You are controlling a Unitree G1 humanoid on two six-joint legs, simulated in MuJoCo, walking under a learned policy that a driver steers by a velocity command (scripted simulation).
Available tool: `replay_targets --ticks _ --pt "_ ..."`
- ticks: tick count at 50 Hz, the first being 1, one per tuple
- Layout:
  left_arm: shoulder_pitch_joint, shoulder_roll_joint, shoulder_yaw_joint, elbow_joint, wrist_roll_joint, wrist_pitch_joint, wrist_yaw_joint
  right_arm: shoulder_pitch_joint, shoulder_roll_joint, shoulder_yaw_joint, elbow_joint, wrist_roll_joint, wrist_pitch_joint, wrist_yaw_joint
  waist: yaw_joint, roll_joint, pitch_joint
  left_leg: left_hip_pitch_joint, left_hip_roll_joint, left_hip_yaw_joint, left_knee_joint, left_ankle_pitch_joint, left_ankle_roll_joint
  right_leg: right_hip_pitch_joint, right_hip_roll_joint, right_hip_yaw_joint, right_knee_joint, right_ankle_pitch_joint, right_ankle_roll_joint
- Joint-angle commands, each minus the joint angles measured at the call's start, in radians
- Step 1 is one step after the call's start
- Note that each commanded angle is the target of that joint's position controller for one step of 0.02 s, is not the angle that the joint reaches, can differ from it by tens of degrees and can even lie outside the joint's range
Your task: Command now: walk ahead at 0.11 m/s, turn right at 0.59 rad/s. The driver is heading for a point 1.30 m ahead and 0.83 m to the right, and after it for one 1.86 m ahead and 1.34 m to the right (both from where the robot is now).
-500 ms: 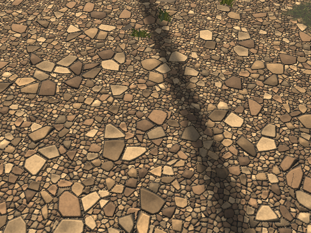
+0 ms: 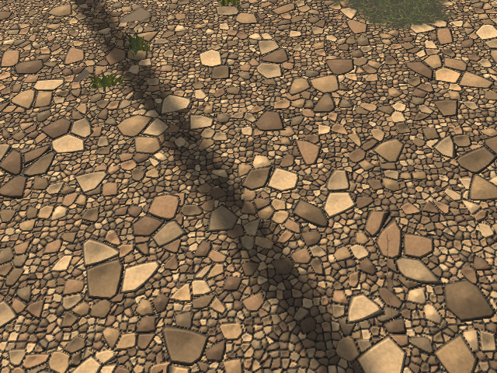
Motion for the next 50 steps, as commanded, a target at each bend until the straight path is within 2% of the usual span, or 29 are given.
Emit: replay_targets --ticks 1,3,4,5,6,7,8,9,10,11,13,15,19,22,25,27,28,29,30,31,32,33,34,35,37,39,41,44,50 --pt "0.003 0.176 0.055 -0.07 -0.008 -0.006 -0.003 -0.038 -0.089 -0.02 -0.08 0.012 -0.03 0.017 0.019 -0.176 -0.106 0.02 -0.018 0.012 -0.119 -0.035 0.019 0.118 -0.225 0.345 -0.175 -0.175 -0.181" --pt "-0.005 0.17 0.052 -0.07 -0.014 -0.006 -0.007 -0.012 -0.093 -0.024 -0.08 0.021 -0.047 0.029 -0.003 -0.188 -0.083 0.11 -0.026 0.019 -0.239 -0.033 0.048 0.074 -0.202 0.392 -0.185 -0.318 -0.171" --pt "-0.022 0.162 0.049 -0.072 -0.017 -0.005 -0.005 0.029 -0.088 -0.027 -0.067 0.024 -0.057 0.033 -0.035 -0.176 -0.074 0.2 -0.022 0.029 -0.355 0.038 0.069 0.033 -0.174 0.388 -0.167 -0.362 -0.15" --pt "-0.03 0.139 0.042 -0.075 -0.02 -0.007 -0.002 0.082 -0.101 -0.035 -0.049 0.021 -0.065 0.032 -0.063 -0.147 -0.075 0.334 0.017 0.02 -0.439 0.093 0.097 -0.055 -0.133 0.357 -0.118 -0.397 -0.112" --pt "-0.022 0.078 0.025 -0.082 -0.017 -0.011 0.0 0.178 -0.149 -0.047 -0.035 0.004 -0.069 0.027 -0.087 -0.027 -0.13 0.527 0.194 -0.136 -0.471 -0.005 0.157 -0.213 -0.063 0.252 0.098 -0.478 -0.05" --pt "-0.035 0.049 0.018 -0.123 -0.027 -0.024 -0.003 0.24 -0.231 -0.059 -0.02 -0.026 -0.07 0.03 -0.078 0.197 -0.087 0.565 0.381 -0.458 -0.574 -0.26 0.266 -0.453 0.072 0.041 0.345 -0.44 -0.008" --pt "-0.084 0.126 0.036 -0.144 -0.017 -0.04 -0.006 0.19 -0.217 -0.061 -0.029 -0.035 -0.085 0.034 -0.065 0.199 0.023 0.458 0.448 -0.561 -0.617 -0.359 0.325 -0.549 -0.029 0.055 0.488 -0.343 0.013" --pt "-0.062 0.161 0.049 -0.123 -0.015 -0.043 -0.013 0.128 -0.158 -0.043 -0.046 -0.017 -0.088 0.023 -0.04 0.175 0.058 0.44 0.398 -0.463 -0.62 -0.345 0.299 -0.565 -0.056 0.047 0.552 -0.255 0.028" --pt "-0.026 0.16 0.054 -0.093 -0.011 -0.04 -0.016 0.098 -0.124 -0.032 -0.057 -0.004 -0.087 0.014 -0.028 0.16 0.053 0.45 0.343 -0.368 -0.619 -0.279 0.255 -0.559 -0.067 0.027 0.589 -0.195 0.048" --pt "-0.017 0.148 0.053 -0.085 -0.009 -0.042 -0.021 0.097 -0.113 -0.026 -0.058 0.001 -0.084 0.008 -0.031 0.152 0.047 0.456 0.316 -0.297 -0.623 -0.205 0.231 -0.563 -0.078 0.011 0.623 -0.141 0.063" --pt "-0.035 0.102 0.04 -0.084 -0.012 -0.052 -0.035 0.14 -0.106 -0.018 -0.044 -0.012 -0.09 0.002 -0.052 0.121 0.05 0.43 0.287 -0.167 -0.64 -0.036 0.223 -0.552 -0.098 -0.021 0.682 -0.04 0.078" --pt "-0.053 0.077 0.031 -0.088 -0.018 -0.057 -0.04 0.175 -0.11 -0.017 -0.028 -0.02 -0.095 0.004 -0.067 0.111 0.049 0.431 0.277 -0.081 -0.648 0.057 0.229 -0.556 -0.115 -0.039 0.673 0.023 0.092" --pt "-0.12 0.056 0.019 -0.104 -0.019 -0.061 -0.051 0.2 -0.138 -0.019 -0.004 -0.017 -0.09 0.009 -0.093 0.112 0.073 0.436 0.271 0.049 -0.656 0.201 0.228 -0.513 -0.141 -0.08 0.488 0.115 0.108" --pt "-0.19 0.028 0.004 -0.121 -0.02 -0.067 -0.072 0.221 -0.171 -0.025 0.016 -0.003 -0.083 0.01 -0.119 0.105 0.101 0.432 0.285 0.119 -0.661 0.242 0.219 -0.433 -0.149 -0.144 0.32 0.14 0.089" --pt "-0.215 0.033 0.003 -0.133 -0.026 -0.068 -0.09 0.235 -0.201 -0.034 0.037 0.019 -0.075 0.017 -0.109 0.099 0.118 0.474 0.313 0.164 -0.639 0.331 0.206 -0.353 -0.136 -0.191 0.204 0.072 0.036" --pt "-0.164 0.072 0.022 -0.13 -0.019 -0.063 -0.091 0.227 -0.231 -0.042 0.043 0.027 -0.067 0.017 -0.056 0.125 0.058 0.507 0.319 0.217 -0.51 0.725 0.185 -0.21 -0.074 -0.241 0.157 -0.01 -0.015" --pt "-0.047 0.113 0.047 -0.102 -0.014 -0.058 -0.087 0.212 -0.241 -0.044 0.041 0.031 -0.059 0.013 0.02 0.121 -0.016 0.501 0.297 0.258 -0.327 0.959 0.162 -0.049 -0.022 -0.268 0.105 0.003 -0.045" --pt "0.125 0.171 0.08 -0.055 -0.012 -0.05 -0.074 0.217 -0.217 -0.034 0.034 0.035 -0.059 0.009 0.109 0.085 -0.119 0.397 0.255 0.288 -0.09 0.998 0.123 0.219 0.02 -0.263 0.046 0.111 -0.082" --pt "0.245 0.248 0.1 -0.04 -0.018 -0.039 -0.05 0.251 -0.131 -0.004 -0.003 -0.007 -0.068 0.011 0.125 -0.091 -0.235 0.095 0.198 0.27 0.241 0.401 0.07 0.556 -0.164 0.001 0.07 0.306 -0.145" --pt "0.175 0.346 0.098 -0.08 -0.002 -0.052 -0.05 0.327 -0.047 0.033 -0.058 -0.033 -0.092 0.021 0.014 -0.315 -0.417 -0.205 0.004 0.117 0.569 -0.329 0.016 0.747 -0.449 0.601 -0.057 0.293 -0.359" --pt "0.19 0.243 0.075 -0.093 0.001 -0.063 -0.06 0.202 -0.172 0.005 -0.051 0.002 -0.107 0.025 0.112 -0.143 -0.456 -0.236 0.045 -0.031 0.639 -0.268 0.026 0.707 -0.431 0.562 -0.111 0.343 -0.333" --pt "0.146 0.205 0.058 -0.073 0.001 -0.073 -0.063 0.133 -0.177 0.005 -0.078 0.023 -0.109 0.024 0.086 -0.127 -0.3 -0.286 0.075 -0.004 0.612 -0.185 0.038 0.584 -0.393 0.391 -0.101 0.446 -0.293" --pt "0.096 0.177 0.051 -0.068 -0.014 -0.075 -0.061 0.131 -0.163 0.009 -0.066 0.004 -0.106 0.012 0.044 -0.027 -0.198 -0.267 0.117 0.008 0.536 -0.109 0.039 0.434 -0.33 0.27 -0.099 0.492 -0.247" --pt "0.042 0.165 0.048 -0.073 -0.014 -0.073 -0.057 0.134 -0.164 0.006 -0.061 -0.012 -0.098 0.003 0.008 -0.024 -0.145 -0.222 0.138 0.011 0.473 -0.063 0.035 0.31 -0.293 0.205 -0.114 0.519 -0.225" --pt "-0.02 0.164 0.045 -0.08 0.011 -0.072 -0.049 0.168 -0.161 0.004 -0.048 -0.014 -0.07 0.0 -0.045 -0.053 -0.122 -0.117 0.135 0.017 0.432 -0.011 0.027 0.145 -0.259 0.154 -0.162 0.584 -0.224" --pt "-0.031 0.17 0.046 -0.063 0.01 -0.078 -0.041 0.183 -0.133 0.011 -0.04 -0.023 -0.053 -0.004 -0.061 -0.055 -0.126 -0.093 0.114 0.028 0.361 0.03 0.002 0.085 -0.24 0.112 -0.167 0.664 -0.232" --pt "-0.021 0.172 0.046 -0.044 0.003 -0.071 -0.029 0.14 -0.117 0.017 -0.056 -0.029 -0.048 -0.009 -0.052 -0.063 -0.127 -0.113 0.092 0.026 0.271 0.081 -0.016 0.08 -0.22 0.1 -0.155 0.679 -0.223" --pt "-0.012 0.172 0.046 -0.026 -0.01 -0.047 -0.009 0.052 -0.099 0.026 -0.082 -0.026 -0.042 -0.004 -0.028 -0.089 -0.132 -0.117 0.065 0.011 0.113 0.174 -0.025 0.098 -0.189 0.112 -0.125 0.571 -0.186" --pt "0.013 0.18 0.049 -0.009 -0.011 -0.013 0.001 -0.062 -0.114 0.021 -0.123 -0.012 -0.045 0.015 0.013 -0.127 -0.116 -0.06 0.0 -0.022 -0.124 0.145 -0.007 0.157 -0.196 0.259 -0.049 0.406 -0.158"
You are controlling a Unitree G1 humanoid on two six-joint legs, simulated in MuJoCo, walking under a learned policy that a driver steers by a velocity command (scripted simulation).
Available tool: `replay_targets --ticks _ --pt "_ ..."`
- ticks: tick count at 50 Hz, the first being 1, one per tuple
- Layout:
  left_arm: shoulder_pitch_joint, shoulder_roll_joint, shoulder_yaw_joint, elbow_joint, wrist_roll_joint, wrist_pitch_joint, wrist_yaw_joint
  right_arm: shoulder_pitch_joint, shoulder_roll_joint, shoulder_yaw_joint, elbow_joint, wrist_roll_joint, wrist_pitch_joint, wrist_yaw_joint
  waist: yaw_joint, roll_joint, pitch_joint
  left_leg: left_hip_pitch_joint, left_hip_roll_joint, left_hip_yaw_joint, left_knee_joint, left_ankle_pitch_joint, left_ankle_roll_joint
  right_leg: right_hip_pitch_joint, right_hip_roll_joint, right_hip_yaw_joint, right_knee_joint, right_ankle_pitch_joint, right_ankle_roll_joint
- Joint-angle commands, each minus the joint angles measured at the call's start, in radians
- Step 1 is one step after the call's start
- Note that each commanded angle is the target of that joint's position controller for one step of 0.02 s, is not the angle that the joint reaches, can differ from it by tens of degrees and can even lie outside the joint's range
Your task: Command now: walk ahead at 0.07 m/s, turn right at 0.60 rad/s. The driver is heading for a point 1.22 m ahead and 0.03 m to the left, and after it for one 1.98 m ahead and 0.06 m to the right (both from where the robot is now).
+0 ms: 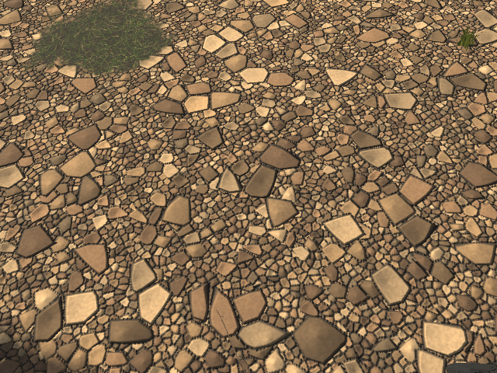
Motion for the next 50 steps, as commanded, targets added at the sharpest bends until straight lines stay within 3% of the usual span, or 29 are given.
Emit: replay_targets --ticks 1,3,4,5,6,7,8,9,10,12,16,20,23,24,25,26,28,30,31,33,37,40,43,44,45,46,47,48,50 --pt "-0.021 0.154 0.042 -0.067 -0.003 0.001 0.007 -0.02 -0.113 -0.038 -0.079 0.004 -0.019 0.005 -0.019 -0.162 -0.139 0.103 -0.043 0.003 -0.099 -0.046 0.017 0.11 -0.253 0.27 -0.018 0.433 -0.135" --pt "-0.058 0.142 0.037 -0.079 -0.009 0.006 0.009 0.019 -0.119 -0.048 -0.075 0.006 -0.029 0.008 -0.055 -0.185 -0.13 0.205 -0.044 0.013 -0.26 0.022 0.047 0.116 -0.221 0.309 0.031 0.387 -0.099" --pt "-0.067 0.122 0.031 -0.088 -0.009 0.006 0.01 0.049 -0.136 -0.055 -0.072 -0.001 -0.036 0.005 -0.071 -0.167 -0.139 0.324 0.009 -0.005 -0.354 0.184 0.077 0.071 -0.179 0.295 0.084 0.307 -0.06" --pt "-0.023 0.064 0.014 -0.098 0.009 0.002 0.009 0.08 -0.203 -0.069 -0.083 -0.017 -0.034 -0.004 -0.046 -0.008 -0.212 0.505 0.219 -0.166 -0.346 0.454 0.156 -0.031 -0.098 0.188 0.273 0.025 -0.003" --pt "0.058 0.065 0.014 -0.107 0.0 0.0 0.011 0.102 -0.228 -0.078 -0.059 -0.04 -0.017 -0.004 0.001 0.266 -0.222 0.628 0.403 -0.429 -0.352 0.668 0.354 -0.262 0.04 0.043 0.452 -0.473 0.065" --pt "0.094 0.157 0.038 -0.08 0.011 -0.003 0.009 0.114 -0.169 -0.068 -0.069 -0.016 -0.011 -0.003 -0.017 0.209 -0.229 0.624 0.442 -0.478 -0.36 0.59 0.403 -0.32 -0.033 0.026 0.65 -0.47 0.113" --pt "0.057 0.192 0.054 -0.063 -0.003 0.006 0.008 0.094 -0.12 -0.054 -0.081 -0.012 -0.008 -0.007 -0.031 0.131 -0.19 0.582 0.38 -0.35 -0.345 0.524 0.366 -0.336 -0.061 0.012 0.736 -0.391 0.134" --pt "0.045 0.179 0.057 -0.048 -0.009 0.021 0.013 0.057 -0.101 -0.049 -0.09 -0.01 0.0 -0.01 -0.022 0.079 -0.16 0.539 0.314 -0.248 -0.347 0.442 0.323 -0.337 -0.081 -0.008 0.765 -0.33 0.152" --pt "0.029 0.166 0.056 -0.054 -0.009 0.034 0.015 0.029 -0.096 -0.047 -0.093 -0.001 0.006 -0.013 -0.022 0.079 -0.131 0.499 0.288 -0.195 -0.362 0.375 0.306 -0.342 -0.098 -0.019 0.771 -0.281 0.164" --pt "0.006 0.1 0.038 -0.067 -0.012 0.043 0.01 0.018 -0.109 -0.049 -0.088 -0.011 0.018 -0.019 -0.024 0.107 -0.102 0.424 0.223 -0.083 -0.401 0.34 0.293 -0.284 -0.1 -0.082 0.703 -0.22 0.172" --pt "-0.034 0.048 0.014 -0.084 0.003 0.032 0.006 0.033 -0.132 -0.059 -0.07 -0.007 0.029 -0.017 -0.048 0.147 -0.155 0.465 0.238 -0.028 -0.392 0.398 0.324 -0.178 -0.118 -0.118 0.468 -0.229 0.163" --pt "-0.035 0.056 0.011 -0.074 0.005 0.031 -0.01 0.045 -0.158 -0.064 -0.047 0.015 0.036 -0.004 -0.061 0.165 -0.158 0.454 0.262 -0.039 -0.383 0.313 0.329 -0.054 -0.122 -0.151 0.235 -0.157 0.131" --pt "0.023 0.054 0.013 -0.04 0.012 0.028 -0.021 0.066 -0.132 -0.049 -0.017 0.036 0.037 0.0 -0.021 0.133 -0.128 0.348 0.216 -0.001 -0.324 0.15 0.244 0.148 -0.1 -0.178 -0.099 0.067 0.063" --pt "0.028 0.091 0.017 -0.049 0.021 0.028 -0.016 0.105 -0.092 -0.034 -0.006 0.021 0.03 0.007 -0.035 0.039 -0.142 0.257 0.17 0.042 -0.252 0.015 0.158 0.254 -0.197 -0.05 -0.133 0.165 0.024" --pt "-0.028 0.167 0.028 -0.071 0.032 0.031 -0.005 0.134 -0.026 -0.012 -0.027 -0.02 0.018 0.018 -0.1 -0.229 -0.138 0.156 0.053 0.171 -0.132 -0.221 0.058 0.243 -0.386 0.159 -0.133 0.292 -0.079" --pt "-0.049 0.109 0.012 -0.076 0.052 0.018 -0.012 0.043 -0.069 -0.021 -0.04 -0.014 0.019 0.006 -0.028 -0.243 -0.109 0.197 0.049 0.117 -0.065 -0.34 0.035 0.089 -0.434 0.2 -0.185 0.185 -0.172" --pt "-0.102 0.061 -0.004 -0.06 0.055 -0.012 -0.017 0.036 -0.09 -0.033 -0.023 0.001 0.027 -0.001 -0.044 -0.214 -0.06 0.205 0.055 0.091 -0.023 -0.291 0.029 0.071 -0.357 0.132 -0.188 0.122 -0.133" --pt "-0.037 0.101 0.008 -0.025 0.028 -0.025 -0.013 0.053 -0.112 -0.042 -0.006 -0.001 0.031 -0.001 -0.007 -0.225 -0.059 0.137 0.042 0.105 0.064 -0.275 0.018 0.14 -0.349 0.151 -0.215 -0.019 -0.13" --pt "0.006 0.126 0.016 -0.008 0.018 -0.023 -0.01 0.049 -0.121 -0.046 -0.008 0.011 0.026 0.003 0.01 -0.211 -0.04 0.078 0.034 0.112 0.124 -0.291 0.022 0.165 -0.359 0.187 -0.241 -0.13 -0.144" --pt "0.042 0.113 0.014 0.008 0.009 -0.025 -0.005 0.027 -0.112 -0.047 -0.015 0.032 0.01 0.011 0.025 -0.19 0.009 -0.021 0.05 0.096 0.136 -0.286 0.047 0.212 -0.378 0.241 -0.287 -0.282 -0.159" --pt "0.037 0.111 0.018 0.018 0.004 -0.043 -0.002 -0.004 -0.071 -0.032 -0.015 0.031 -0.03 0.029 0.03 -0.161 0.008 0.044 0.047 0.115 -0.02 -0.232 0.088 0.224 -0.362 0.19 -0.302 -0.192 -0.157" --pt "0.027 0.128 0.025 0.025 -0.007 -0.048 -0.016 0.028 -0.071 -0.028 0.001 0.035 -0.044 0.044 0.006 -0.152 -0.008 0.212 0.018 0.15 -0.152 -0.158 0.108 0.136 -0.345 0.139 -0.285 -0.147 -0.155" --pt "0.009 0.095 0.014 0.032 -0.007 -0.048 -0.025 0.184 -0.087 -0.038 0.062 0.033 -0.045 0.042 -0.082 -0.113 -0.045 0.519 -0.016 0.168 -0.273 -0.037 0.129 -0.039 -0.295 0.082 -0.18 -0.165 -0.105" --pt "-0.007 0.044 -0.002 0.029 0.003 -0.053 -0.028 0.276 -0.111 -0.045 0.081 0.036 -0.046 0.033 -0.124 -0.073 -0.07 0.651 0.054 0.078 -0.297 -0.073 0.153 -0.141 -0.25 0.029 -0.055 -0.177 -0.06" --pt "-0.03 -0.031 -0.022 -0.013 0.014 -0.069 -0.031 0.345 -0.217 -0.067 0.084 0.026 -0.046 0.025 -0.135 0.159 -0.091 0.767 0.256 -0.236 -0.415 -0.259 0.247 -0.338 -0.12 -0.129 0.264 -0.214 0.024" --pt "-0.066 0.043 -0.004 -0.046 -0.002 -0.087 -0.023 0.392 -0.256 -0.08 0.088 0.015 -0.052 0.034 -0.166 0.231 -0.072 0.753 0.401 -0.549 -0.551 -0.447 0.377 -0.496 -0.096 -0.116 0.504 -0.356 0.05" --pt "-0.047 0.1 0.015 -0.037 -0.02 -0.097 -0.023 0.331 -0.193 -0.059 0.074 0.014 -0.06 0.034 -0.128 0.141 0.002 0.71 0.393 -0.528 -0.564 -0.526 0.377 -0.566 -0.159 -0.063 0.616 -0.293 0.038" --pt "-0.031 0.104 0.018 -0.02 -0.023 -0.101 -0.028 0.283 -0.153 -0.047 0.059 0.013 -0.065 0.034 -0.101 0.122 0.038 0.681 0.34 -0.436 -0.567 -0.485 0.344 -0.583 -0.188 -0.071 0.639 -0.196 0.028" --pt "-0.037 0.084 0.019 -0.005 -0.003 -0.104 -0.031 0.236 -0.124 -0.035 0.048 0.009 -0.066 0.034 -0.078 0.077 0.055 0.636 0.274 -0.287 -0.584 -0.261 0.302 -0.567 -0.23 -0.082 0.598 -0.054 0.03"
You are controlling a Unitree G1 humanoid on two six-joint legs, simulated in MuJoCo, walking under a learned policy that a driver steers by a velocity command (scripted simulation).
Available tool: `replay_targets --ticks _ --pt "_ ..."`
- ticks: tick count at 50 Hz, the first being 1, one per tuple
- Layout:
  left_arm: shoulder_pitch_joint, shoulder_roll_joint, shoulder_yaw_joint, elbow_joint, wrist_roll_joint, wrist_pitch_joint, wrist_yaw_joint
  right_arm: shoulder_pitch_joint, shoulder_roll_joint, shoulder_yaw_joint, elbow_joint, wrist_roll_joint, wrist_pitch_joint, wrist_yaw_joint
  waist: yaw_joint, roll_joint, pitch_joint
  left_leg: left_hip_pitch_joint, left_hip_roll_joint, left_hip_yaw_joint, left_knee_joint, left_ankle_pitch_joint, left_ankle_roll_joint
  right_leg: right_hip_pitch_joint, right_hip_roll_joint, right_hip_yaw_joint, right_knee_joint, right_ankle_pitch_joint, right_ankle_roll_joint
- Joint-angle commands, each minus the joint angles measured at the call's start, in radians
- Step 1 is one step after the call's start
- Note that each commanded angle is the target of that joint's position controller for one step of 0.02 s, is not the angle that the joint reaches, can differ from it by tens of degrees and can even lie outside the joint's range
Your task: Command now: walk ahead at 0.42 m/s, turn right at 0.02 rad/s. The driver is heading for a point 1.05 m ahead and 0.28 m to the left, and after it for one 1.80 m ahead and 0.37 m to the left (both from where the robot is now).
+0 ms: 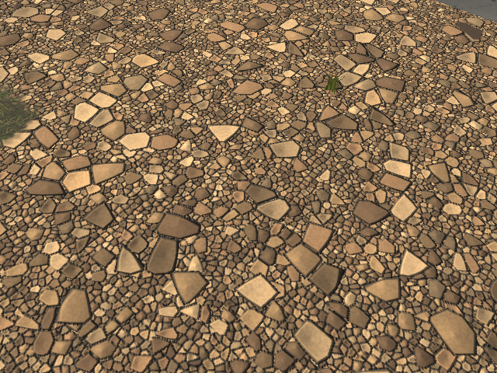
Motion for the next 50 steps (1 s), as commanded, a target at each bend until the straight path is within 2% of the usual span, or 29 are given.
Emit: replay_targets --ticks 1,5,9,13,15,16,17,18,19,20,21,22,23,24,25,27,30,34,38,40,42,43,44,45,46,47,48,49,50 --pt "-0.113 0.087 0.026 -0.102 0.011 -0.036 -0.006 0.025 -0.139 -0.029 -0.051 -0.007 -0.012 -0.005 -0.035 0.137 0.096 0.204 0.267 -0.361 -0.321 -0.04 0.142 -0.398 -0.098 0.039 0.051 0.143 0.003" --pt "-0.173 0.039 0.011 -0.122 0.018 -0.033 -0.009 0.062 -0.144 -0.029 -0.035 -0.001 -0.006 -0.015 -0.045 0.11 0.078 0.184 0.212 -0.193 -0.333 0.303 0.139 -0.362 -0.087 -0.009 -0.113 0.297 0.052" --pt "-0.307 0.001 -0.01 -0.161 0.009 -0.044 -0.026 0.12 -0.164 -0.033 -0.007 0.007 0.003 -0.028 -0.088 0.113 0.105 0.139 0.192 -0.113 -0.35 0.33 0.125 -0.251 -0.052 -0.047 -0.364 0.457 0.057" --pt "-0.391 0.019 -0.009 -0.193 0.001 -0.054 -0.05 0.17 -0.173 -0.039 0.025 0.019 0.015 -0.03 -0.089 0.112 0.135 0.219 0.254 -0.135 -0.316 0.381 0.124 -0.231 -0.032 -0.029 -0.471 0.442 0.021" --pt "-0.369 0.047 0.002 -0.196 0.004 -0.06 -0.054 0.165 -0.187 -0.046 0.032 0.022 0.024 -0.035 -0.049 0.121 0.11 0.276 0.274 -0.155 -0.247 0.533 0.108 -0.177 -0.012 -0.022 -0.507 0.373 -0.008" --pt "-0.32 0.072 0.013 -0.186 0.007 -0.061 -0.05 0.156 -0.206 -0.053 0.03 0.021 0.029 -0.038 -0.016 0.139 0.066 0.29 0.27 -0.157 -0.178 0.695 0.099 -0.093 0.014 -0.037 -0.509 0.33 -0.024" --pt "-0.204 0.107 0.032 -0.157 0.007 -0.06 -0.04 0.139 -0.212 -0.054 0.026 0.018 0.035 -0.04 0.054 0.145 -0.017 0.267 0.244 -0.137 -0.041 0.843 0.081 0.08 0.039 -0.06 -0.53 0.331 -0.051" --pt "-0.031 0.154 0.054 -0.114 0.009 -0.056 -0.026 0.127 -0.193 -0.045 0.014 0.009 0.036 -0.041 0.137 0.141 -0.139 0.135 0.195 -0.114 0.166 0.789 0.048 0.365 -0.005 -0.027 -0.509 0.359 -0.087" --pt "0.133 0.235 0.072 -0.088 0.032 -0.049 -0.01 0.159 -0.098 -0.017 -0.023 -0.015 0.031 -0.041 0.161 -0.024 -0.32 -0.154 0.091 -0.075 0.516 0.387 0.005 0.729 -0.248 0.257 -0.476 0.288 -0.159" --pt "0.13 0.233 0.064 -0.079 0.038 -0.05 -0.02 0.287 -0.023 0.006 -0.019 0.014 0.015 -0.036 0.086 -0.261 -0.458 -0.404 -0.036 -0.16 0.768 -0.303 -0.026 0.886 -0.424 0.687 -0.625 0.065 -0.269" --pt "0.08 0.127 0.039 -0.086 0.027 -0.049 -0.017 0.185 -0.147 -0.026 -0.018 0.043 0.009 -0.032 0.117 -0.155 -0.308 -0.494 0.025 -0.202 0.846 -0.259 -0.028 0.765 -0.379 0.626 -0.693 -0.035 -0.218" --pt "0.016 0.093 0.028 -0.08 0.018 -0.047 -0.012 0.095 -0.171 -0.037 -0.045 0.052 0.007 -0.031 0.102 -0.105 -0.149 -0.524 0.07 -0.161 0.831 -0.163 -0.026 0.61 -0.347 0.451 -0.718 0.011 -0.182" --pt "-0.041 0.079 0.023 -0.073 0.022 -0.049 -0.012 0.057 -0.151 -0.035 -0.051 0.039 0.006 -0.035 0.067 -0.029 -0.082 -0.489 0.109 -0.145 0.794 -0.085 -0.03 0.476 -0.308 0.356 -0.749 0.111 -0.165" --pt "-0.078 0.057 0.019 -0.067 0.03 -0.055 -0.015 0.054 -0.138 -0.04 -0.049 0.028 0.013 -0.035 0.035 -0.036 -0.038 -0.448 0.136 -0.15 0.757 -0.034 -0.035 0.379 -0.273 0.269 -0.782 0.192 -0.157" --pt "-0.104 0.046 0.018 -0.06 0.038 -0.063 -0.015 0.087 -0.118 -0.041 -0.039 0.031 0.027 -0.033 0.004 -0.061 -0.027 -0.391 0.156 -0.155 0.746 -0.001 -0.04 0.313 -0.252 0.202 -0.818 0.222 -0.155" --pt "-0.13 0.043 0.023 -0.038 0.033 -0.081 -0.016 0.101 -0.08 -0.038 -0.038 0.033 0.052 -0.034 -0.021 -0.055 0.006 -0.372 0.169 -0.145 0.727 0.014 -0.052 0.237 -0.248 0.115 -0.873 0.278 -0.17" --pt "-0.134 0.071 0.034 -0.007 0.036 -0.09 -0.01 0.032 -0.076 -0.04 -0.073 0.022 0.067 -0.038 -0.023 -0.03 0.065 -0.455 0.176 -0.158 0.641 0.118 -0.073 0.217 -0.245 0.008 -0.91 0.345 -0.173" --pt "-0.136 0.105 0.039 0.008 0.037 -0.074 0.007 -0.088 -0.056 -0.028 -0.115 0.014 0.047 -0.01 0.01 0.003 0.102 -0.425 0.151 -0.086 0.358 0.328 -0.071 0.238 -0.198 -0.155 -0.885 0.53 -0.144" --pt "-0.081 0.156 0.052 0.031 0.014 -0.038 0.023 -0.182 -0.055 -0.028 -0.18 0.008 0.046 0.024 0.045 -0.008 0.076 -0.392 0.111 -0.01 0.201 0.334 -0.051 0.362 -0.236 -0.203 -0.778 0.738 -0.12" --pt "-0.095 0.18 0.061 0.027 -0.008 -0.019 0.029 -0.159 -0.09 -0.045 -0.2 0.003 0.056 0.033 0.017 -0.034 0.04 -0.353 0.074 0.014 0.169 0.24 -0.019 0.426 -0.254 -0.208 -0.678 0.861 -0.095" --pt "-0.121 0.183 0.065 0.015 -0.025 -0.002 0.034 -0.009 -0.152 -0.081 -0.178 -0.001 0.063 0.031 -0.072 -0.033 -0.047 -0.168 0.002 0.048 0.105 0.208 0.03 0.424 -0.228 -0.225 -0.433 0.958 -0.057" --pt "-0.11 0.153 0.054 0.012 -0.02 -0.001 0.032 0.105 -0.203 -0.107 -0.151 -0.003 0.063 0.014 -0.129 0.026 -0.112 0.015 -0.022 0.026 0.021 0.364 0.065 0.343 -0.168 -0.244 -0.211 0.824 -0.007" --pt "-0.046 0.04 0.018 -0.015 0.043 -0.003 0.024 0.109 -0.295 -0.119 -0.16 -0.001 0.07 -0.013 -0.06 0.28 -0.183 0.259 0.188 -0.258 0.075 0.853 0.133 0.071 -0.064 -0.238 0.108 0.062 0.056" --pt "0.067 0.039 0.002 -0.029 0.048 -0.011 0.012 0.041 -0.339 -0.113 -0.23 -0.028 0.056 -0.005 0.01 0.344 -0.388 0.475 0.415 -0.751 0.014 0.865 0.388 -0.188 0.101 -0.037 0.421 -0.372 0.103" --pt "-0.012 0.141 0.024 -0.015 0.024 -0.011 0.004 0.023 -0.256 -0.098 -0.253 -0.016 0.054 0.01 -0.068 0.13 -0.43 0.442 0.374 -0.683 -0.057 0.685 0.35 -0.219 0.04 0.095 0.445 -0.281 0.085" --pt "-0.095 0.141 0.024 -0.045 0.005 -0.007 0.007 -0.023 -0.218 -0.086 -0.249 -0.004 0.049 0.012 -0.053 0.099 -0.293 0.329 0.323 -0.56 -0.078 0.55 0.297 -0.26 0.013 0.075 0.391 -0.184 0.069" --pt "-0.116 0.119 0.021 -0.037 0.018 0.001 0.022 -0.062 -0.188 -0.079 -0.241 0.009 0.052 0.006 -0.022 0.025 -0.188 0.201 0.267 -0.481 -0.094 0.458 0.241 -0.263 -0.026 0.068 0.311 -0.114 0.071" --pt "-0.125 0.128 0.024 -0.039 0.026 0.012 0.033 -0.095 -0.166 -0.072 -0.246 0.012 0.058 -0.002 -0.001 0.049 -0.136 0.091 0.239 -0.434 -0.112 0.44 0.22 -0.226 -0.046 0.072 0.243 -0.072 0.073" --pt "-0.115 0.132 0.027 -0.037 0.026 0.024 0.034 -0.11 -0.165 -0.07 -0.254 -0.002 0.063 -0.009 0.021 0.082 -0.121 0.007 0.211 -0.409 -0.133 0.432 0.205 -0.158 -0.045 0.07 0.209 -0.044 0.073"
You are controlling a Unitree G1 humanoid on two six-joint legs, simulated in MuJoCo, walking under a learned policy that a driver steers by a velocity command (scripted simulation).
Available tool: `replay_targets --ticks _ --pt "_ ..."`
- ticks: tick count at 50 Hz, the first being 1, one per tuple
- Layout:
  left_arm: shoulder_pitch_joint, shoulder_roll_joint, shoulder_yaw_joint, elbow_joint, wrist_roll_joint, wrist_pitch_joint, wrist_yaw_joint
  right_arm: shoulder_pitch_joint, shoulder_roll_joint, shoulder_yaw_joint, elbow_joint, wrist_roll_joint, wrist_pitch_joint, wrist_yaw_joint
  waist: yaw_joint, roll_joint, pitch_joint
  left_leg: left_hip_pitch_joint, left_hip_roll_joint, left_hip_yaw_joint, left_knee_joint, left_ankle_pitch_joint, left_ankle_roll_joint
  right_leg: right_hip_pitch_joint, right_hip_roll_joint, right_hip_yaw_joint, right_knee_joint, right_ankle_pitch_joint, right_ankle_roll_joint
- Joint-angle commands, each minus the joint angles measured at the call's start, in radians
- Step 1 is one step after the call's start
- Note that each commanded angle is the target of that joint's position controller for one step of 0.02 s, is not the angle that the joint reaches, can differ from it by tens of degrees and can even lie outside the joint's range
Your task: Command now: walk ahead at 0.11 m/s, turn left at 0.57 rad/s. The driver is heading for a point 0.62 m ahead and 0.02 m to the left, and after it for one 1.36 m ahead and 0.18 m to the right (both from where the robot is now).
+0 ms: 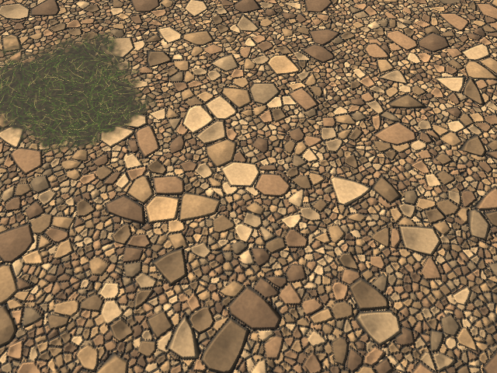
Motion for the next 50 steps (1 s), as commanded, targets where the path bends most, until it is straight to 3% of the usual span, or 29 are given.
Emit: replay_targets --ticks 1,4,7,11,15,18,19,20,21,22,23,24,25,28,30,32,34,35,36,37,38,39,42,46,48,50 --pt "0.082 0.111 0.03 -0.047 0.009 0.015 0.016 0.005 -0.143 -0.043 -0.085 -0.013 -0.006 -0.018 0.034 0.076 -0.233 0.242 0.251 -0.355 -0.212 0.273 0.174 -0.091 -0.03 0.051 -0.048 0.081 0.007" --pt "0.074 0.08 0.02 -0.041 0.015 0.022 0.026 0.021 -0.165 -0.053 -0.081 -0.009 -0.002 -0.038 0.028 0.081 -0.256 0.229 0.232 -0.33 -0.2 0.315 0.173 -0.082 -0.01 0.053 -0.166 0.117 0.036" --pt "0.031 0.078 0.019 -0.052 0.009 0.032 0.03 0.016 -0.168 -0.054 -0.087 -0.001 0.018 -0.057 0.014 0.102 -0.254 0.223 0.212 -0.363 -0.205 0.107 0.15 -0.094 -0.001 0.073 -0.264 0.172 0.055" --pt "-0.015 0.076 0.02 -0.066 0.004 0.025 0.024 0.004 -0.163 -0.054 -0.095 -0.005 0.036 -0.064 -0.007 0.15 -0.21 0.189 0.184 -0.418 -0.216 -0.123 0.125 -0.058 0.017 0.084 -0.403 0.202 0.052" --pt "-0.019 0.085 0.025 -0.073 -0.003 0.001 0.01 0.015 -0.159 -0.055 -0.098 -0.003 0.048 -0.058 -0.021 0.18 -0.213 0.239 0.191 -0.495 -0.167 -0.029 0.122 0.013 0.041 0.083 -0.546 0.158 0.029" --pt "0.065 0.091 0.034 -0.047 -0.001 -0.013 -0.007 -0.009 -0.139 -0.046 -0.103 0.014 0.059 -0.06 0.028 0.169 -0.222 0.235 0.152 -0.488 -0.083 0.05 0.073 0.178 0.025 0.051 -0.825 0.319 -0.016" --pt "0.075 0.138 0.046 -0.051 0.015 -0.012 -0.006 0.032 -0.103 -0.036 -0.098 0.011 0.059 -0.06 0.011 0.077 -0.23 0.162 0.095 -0.422 0.011 -0.093 0.02 0.276 -0.104 0.15 -0.89 0.394 -0.062" --pt "0.018 0.226 0.061 -0.065 0.034 0.0 0.001 0.094 -0.071 -0.026 -0.108 0.007 0.054 -0.057 -0.067 -0.209 -0.193 -0.005 -0.071 -0.225 0.188 -0.412 -0.048 0.33 -0.293 0.362 -0.913 0.606 -0.193" --pt "0.037 0.18 0.055 -0.069 0.05 0.002 -0.001 0.047 -0.155 -0.049 -0.113 -0.007 0.041 -0.058 -0.006 -0.261 -0.176 -0.079 -0.078 -0.168 0.416 -0.551 -0.104 0.276 -0.388 0.495 -0.939 0.666 -0.328" --pt "0.013 0.145 0.045 -0.083 0.04 0.002 0.001 0.052 -0.199 -0.067 -0.091 -0.003 0.038 -0.057 -0.008 -0.167 -0.169 -0.081 -0.048 -0.189 0.549 -0.5 -0.123 0.266 -0.36 0.432 -0.918 0.66 -0.324" --pt "-0.017 0.118 0.038 -0.085 0.021 0.004 0.005 0.062 -0.184 -0.068 -0.066 0.0 0.045 -0.059 -0.02 -0.116 -0.156 -0.084 -0.042 -0.184 0.597 -0.445 -0.141 0.27 -0.293 0.339 -0.894 0.646 -0.276" --pt "-0.026 0.098 0.03 -0.087 0.005 0.006 0.006 0.067 -0.152 -0.06 -0.052 -0.001 0.056 -0.063 -0.017 -0.11 -0.147 -0.097 -0.039 -0.182 0.628 -0.411 -0.159 0.289 -0.251 0.282 -0.879 0.644 -0.247" --pt "-0.023 0.088 0.023 -0.083 -0.001 0.009 0.007 0.07 -0.12 -0.049 -0.046 0.0 0.062 -0.062 -0.013 -0.109 -0.142 -0.095 -0.036 -0.179 0.637 -0.386 -0.172 0.297 -0.234 0.251 -0.874 0.674 -0.244" --pt "-0.008 0.074 0.016 -0.071 0.008 0.022 0.007 0.022 -0.055 -0.022 -0.057 0.007 0.06 -0.057 0.004 -0.151 -0.154 -0.021 0.003 -0.102 0.43 -0.354 -0.189 0.331 -0.179 0.164 -0.866 0.692 -0.235" --pt "0.005 0.094 0.021 -0.063 0.007 0.031 0.005 -0.012 -0.028 -0.006 -0.064 0.003 0.057 -0.052 0.029 -0.195 -0.169 0.085 0.043 -0.047 0.241 -0.365 -0.19 0.332 -0.175 0.15 -0.86 0.697 -0.237" --pt "0.039 0.121 0.027 -0.051 0.002 0.038 0.003 -0.01 -0.051 -0.013 -0.053 0.012 0.055 -0.049 0.045 -0.21 -0.173 0.153 0.045 -0.018 0.093 -0.317 -0.183 0.342 -0.193 0.179 -0.847 0.698 -0.247" --pt "0.038 0.111 0.019 -0.041 -0.014 0.037 0.0 0.045 -0.051 -0.015 -0.017 0.008 0.053 -0.048 0.01 -0.177 -0.16 0.278 0.038 0.001 -0.177 -0.105 -0.148 0.303 -0.176 0.172 -0.825 0.664 -0.216" --pt "0.075 0.098 0.013 -0.027 -0.014 0.027 -0.002 0.044 -0.072 -0.016 -0.016 -0.002 0.052 -0.051 0.018 -0.144 -0.163 0.367 0.066 -0.045 -0.231 -0.004 -0.12 0.252 -0.166 0.172 -0.829 0.607 -0.171" --pt "0.087 0.077 0.003 -0.027 0.008 0.011 -0.009 0.054 -0.12 -0.021 -0.025 -0.011 0.052 -0.059 0.031 -0.046 -0.202 0.472 0.16 -0.138 -0.184 0.19 -0.087 0.184 -0.132 0.131 -0.788 0.509 -0.11" --pt "0.119 0.037 -0.007 -0.025 0.023 -0.005 -0.017 0.028 -0.155 -0.028 -0.012 -0.023 0.054 -0.059 0.081 0.128 -0.208 0.417 0.205 -0.173 -0.114 0.186 -0.027 0.178 -0.042 0.03 -0.793 0.33 -0.046" --pt "0.062 0.052 -0.009 -0.018 0.031 -0.008 -0.016 0.008 -0.082 -0.013 -0.018 -0.026 0.047 -0.047 0.038 0.117 -0.198 0.335 0.189 -0.17 -0.127 0.05 -0.005 0.241 -0.036 0.014 -0.792 0.3 -0.006" --pt "0.022 0.066 -0.004 -0.017 0.028 -0.006 -0.016 0.006 -0.05 -0.003 -0.011 -0.032 0.04 -0.041 0.023 0.093 -0.166 0.308 0.165 -0.159 -0.138 -0.026 -0.018 0.243 -0.029 0.008 -0.785 0.32 0.007" --pt "0.026 0.061 -0.003 -0.002 0.018 0.009 -0.004 0.02 -0.061 -0.001 0.009 -0.027 0.019 -0.041 0.023 0.107 -0.106 0.25 0.147 -0.15 -0.145 -0.036 -0.044 0.24 -0.032 0.012 -0.777 0.361 -0.002" --pt "0.045 0.052 -0.003 0.036 0.015 0.016 0.004 0.034 -0.046 0.008 0.027 -0.023 0.012 -0.046 0.024 0.082 -0.084 0.225 0.139 -0.149 -0.15 -0.07 -0.048 0.253 -0.031 0.01 -0.783 0.356 0.002" --pt "0.057 0.042 -0.004 0.057 0.009 0.018 0.008 0.063 -0.066 0.001 0.042 -0.019 0.016 -0.051 0.01 0.097 -0.089 0.227 0.137 -0.172 -0.193 -0.348 -0.026 0.226 0.013 -0.045 -0.728 0.202 0.003" --pt "0.02 0.046 0.0 0.041 -0.003 0.006 0.007 0.114 -0.13 -0.016 0.052 -0.008 0.021 -0.055 -0.027 0.177 -0.017 0.225 0.234 -0.338 -0.302 -0.666 0.055 0.066 0.049 -0.095 -0.584 0.068 -0.008"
